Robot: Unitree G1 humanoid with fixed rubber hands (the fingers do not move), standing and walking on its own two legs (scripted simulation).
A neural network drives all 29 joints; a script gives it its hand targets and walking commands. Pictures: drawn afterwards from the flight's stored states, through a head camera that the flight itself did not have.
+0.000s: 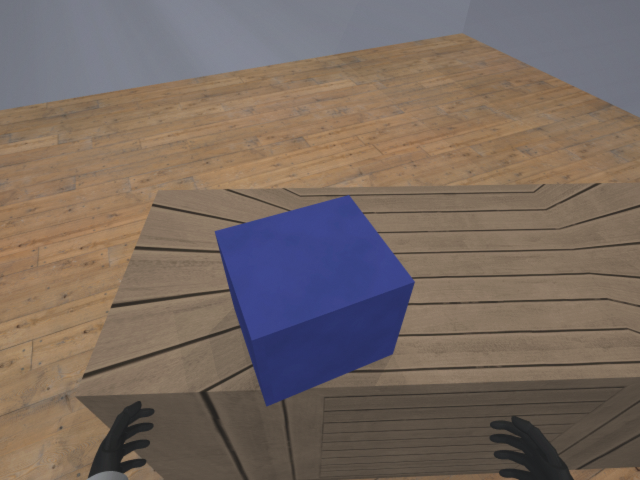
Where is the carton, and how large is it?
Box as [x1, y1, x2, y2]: [215, 195, 414, 406]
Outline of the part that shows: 348,195 215,231 234,308 266,406 389,355 393,351 414,281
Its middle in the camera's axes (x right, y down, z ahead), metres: -0.01 +0.10 +0.64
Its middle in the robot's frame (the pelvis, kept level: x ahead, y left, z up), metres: +0.42 +0.03 -0.05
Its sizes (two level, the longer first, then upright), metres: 0.233 0.205 0.206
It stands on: a pedestal, 0.61 m high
